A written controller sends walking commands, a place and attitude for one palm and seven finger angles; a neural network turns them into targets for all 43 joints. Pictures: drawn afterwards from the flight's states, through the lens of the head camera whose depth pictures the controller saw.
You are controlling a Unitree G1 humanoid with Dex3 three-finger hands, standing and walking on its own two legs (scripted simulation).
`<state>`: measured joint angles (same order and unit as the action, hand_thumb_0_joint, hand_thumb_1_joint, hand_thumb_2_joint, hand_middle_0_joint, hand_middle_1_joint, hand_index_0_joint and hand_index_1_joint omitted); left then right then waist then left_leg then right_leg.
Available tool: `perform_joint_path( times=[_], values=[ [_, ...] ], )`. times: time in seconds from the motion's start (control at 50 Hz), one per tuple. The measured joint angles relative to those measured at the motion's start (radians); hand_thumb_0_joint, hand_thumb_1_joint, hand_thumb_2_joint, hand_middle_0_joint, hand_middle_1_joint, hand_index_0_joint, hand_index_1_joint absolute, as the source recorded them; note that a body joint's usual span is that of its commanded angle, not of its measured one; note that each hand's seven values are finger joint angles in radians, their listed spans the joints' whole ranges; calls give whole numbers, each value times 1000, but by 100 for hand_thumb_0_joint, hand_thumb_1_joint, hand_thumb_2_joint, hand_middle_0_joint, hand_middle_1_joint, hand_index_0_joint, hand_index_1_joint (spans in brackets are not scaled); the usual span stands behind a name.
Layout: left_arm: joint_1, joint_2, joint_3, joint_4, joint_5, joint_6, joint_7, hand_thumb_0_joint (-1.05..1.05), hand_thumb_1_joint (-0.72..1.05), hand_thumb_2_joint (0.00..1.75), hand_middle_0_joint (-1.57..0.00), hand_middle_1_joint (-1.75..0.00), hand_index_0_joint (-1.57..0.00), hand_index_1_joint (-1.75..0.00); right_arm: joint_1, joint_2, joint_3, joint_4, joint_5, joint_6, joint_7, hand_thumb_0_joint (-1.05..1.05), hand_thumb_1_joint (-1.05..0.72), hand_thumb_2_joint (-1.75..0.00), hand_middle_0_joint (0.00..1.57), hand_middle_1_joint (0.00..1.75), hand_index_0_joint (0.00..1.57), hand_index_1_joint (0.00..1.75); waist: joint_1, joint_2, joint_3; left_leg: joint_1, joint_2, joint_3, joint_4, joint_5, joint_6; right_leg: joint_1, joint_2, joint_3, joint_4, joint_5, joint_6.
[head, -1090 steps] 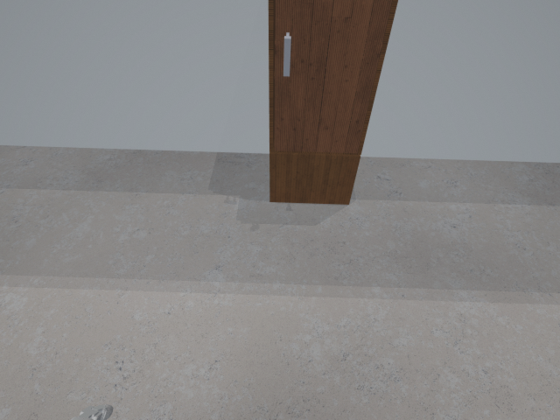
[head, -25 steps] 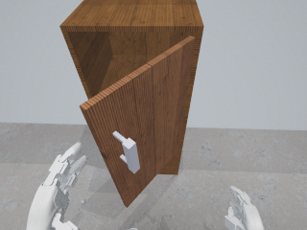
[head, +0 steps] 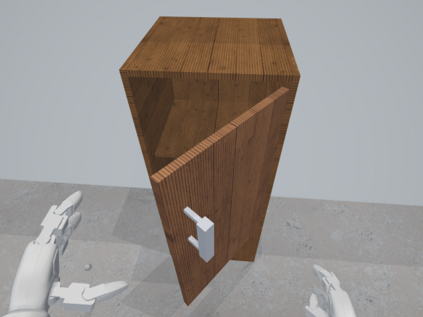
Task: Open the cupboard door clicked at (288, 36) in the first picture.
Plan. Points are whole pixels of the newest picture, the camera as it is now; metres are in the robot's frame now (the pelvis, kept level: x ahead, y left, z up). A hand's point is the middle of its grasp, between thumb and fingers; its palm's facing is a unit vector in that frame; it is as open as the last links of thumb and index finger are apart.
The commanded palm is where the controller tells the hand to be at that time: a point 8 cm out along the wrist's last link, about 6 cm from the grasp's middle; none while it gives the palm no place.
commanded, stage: draw the hand back to the body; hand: left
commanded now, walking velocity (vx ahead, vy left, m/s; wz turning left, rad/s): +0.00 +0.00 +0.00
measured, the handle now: (198, 234) +0.28 +0.06 +0.02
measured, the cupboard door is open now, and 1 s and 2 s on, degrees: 52 52 52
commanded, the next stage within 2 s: step back with the hand held close in 0.80 s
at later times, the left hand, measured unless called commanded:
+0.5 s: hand (31, 213) +0.20 +0.26 +0.19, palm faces +0.47 -0.79 -0.40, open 8.3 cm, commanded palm +0.14 +0.29 +0.20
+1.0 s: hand (50, 221) +0.19 +0.23 +0.19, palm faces +0.45 -0.80 -0.41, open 7.4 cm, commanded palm +0.14 +0.27 +0.20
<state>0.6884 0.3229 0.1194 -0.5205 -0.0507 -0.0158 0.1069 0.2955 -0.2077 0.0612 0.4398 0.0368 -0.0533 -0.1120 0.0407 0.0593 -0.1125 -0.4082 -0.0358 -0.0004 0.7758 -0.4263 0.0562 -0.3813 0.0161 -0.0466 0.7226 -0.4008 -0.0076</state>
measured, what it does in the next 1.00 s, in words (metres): stands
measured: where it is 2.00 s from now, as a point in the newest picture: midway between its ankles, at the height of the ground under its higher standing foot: outside the picture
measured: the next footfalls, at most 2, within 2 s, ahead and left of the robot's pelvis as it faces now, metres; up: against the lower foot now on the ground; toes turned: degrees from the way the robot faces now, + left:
left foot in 1.96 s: -0.07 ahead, +0.11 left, +0.00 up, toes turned +6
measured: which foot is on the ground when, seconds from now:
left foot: down 0.00-1.00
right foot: down 0.00-1.00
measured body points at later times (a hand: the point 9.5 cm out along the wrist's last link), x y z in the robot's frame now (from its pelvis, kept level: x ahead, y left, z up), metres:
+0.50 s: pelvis +0.01 -0.01 +0.03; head -0.01 -0.02 +0.48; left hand +0.17 +0.30 +0.22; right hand +0.19 -0.22 -0.05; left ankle -0.02 +0.08 -0.71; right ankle -0.02 -0.12 -0.71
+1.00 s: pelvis +0.00 -0.03 +0.03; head -0.02 -0.05 +0.48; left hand +0.16 +0.27 +0.21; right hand +0.18 -0.25 -0.06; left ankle -0.01 +0.08 -0.71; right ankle -0.02 -0.12 -0.71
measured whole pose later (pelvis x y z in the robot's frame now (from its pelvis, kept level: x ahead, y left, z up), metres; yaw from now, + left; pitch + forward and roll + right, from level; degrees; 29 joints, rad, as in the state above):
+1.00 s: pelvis +0.00 -0.03 +0.03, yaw +0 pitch -3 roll -1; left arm 0.47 0.35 0.36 -0.38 -0.07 -0.10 0.10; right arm 0.19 -0.23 0.03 0.62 0.01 -0.07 -0.07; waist 0.05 0.07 0.00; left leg -0.13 0.00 -0.01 0.45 -0.27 0.02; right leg -0.10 0.05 -0.05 0.39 -0.24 -0.05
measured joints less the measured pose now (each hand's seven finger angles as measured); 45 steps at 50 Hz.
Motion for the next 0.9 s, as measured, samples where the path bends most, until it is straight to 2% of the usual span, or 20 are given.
perform_joint_path(
  times=[0.12, 0.26, 0.5, 0.6, 0.7, 0.9],
  values=[
    [-61, 10, 53, 13, 6, 2, 23, 0, 8, 55, -18, -30, -18, -30, -16, -5, 10, 52, -8, -25, 7, 2, -90, -90, 20, 30, 20, 30, 10, 1, 33, 92, -10, 0, -89, 35, 4, 92, -9, 3, -87, 33, 7],
    [-117, 27, 127, 43, -4, -11, 21, 1, 32, 65, -19, -30, -19, -30, -46, -8, 4, 100, -16, -38, 21, 2, -90, -90, 20, 30, 20, 30, 12, -3, 62, 185, -13, 7, -192, 78, 4, 178, -11, 13, -179, 73, 8],
    [-218, 46, 244, 89, -22, -40, 19, 1, 73, 82, -20, -30, -20, -30, -84, -24, -20, 155, -23, -38, 35, 2, -90, -90, 20, 30, 20, 30, 22, -8, 99, 274, -5, 6, -300, 132, -8, 262, -1, 15, -281, 125, -4],
    [-213, 17, 223, 111, -23, -40, 8, 1, 83, 87, -20, -30, -20, -30, -90, -28, -30, 162, -24, -28, 43, 2, -90, -90, 20, 30, 20, 30, 18, -2, 110, 289, 0, 6, -324, 147, -13, 274, 3, 16, -300, 138, -10],
    [-193, 17, 200, 108, -22, -37, -1, 2, 87, 89, -21, -30, -21, -30, -86, -25, -33, 174, -25, -26, 39, 2, -90, -90, 20, 30, 20, 30, 19, -3, 112, 301, 6, 4, -335, 153, -21, 285, 10, 14, -309, 143, -18],
    [-213, 20, 220, 126, -25, -56, 3, 2, 89, 90, -21, -30, -21, -30, -96, -19, -34, 189, -24, -34, 34, 2, -90, -90, 20, 30, 20, 30, 21, 6, 122, 317, 21, -2, -344, 161, -35, 304, 25, 8, -324, 153, -33]
  ],
)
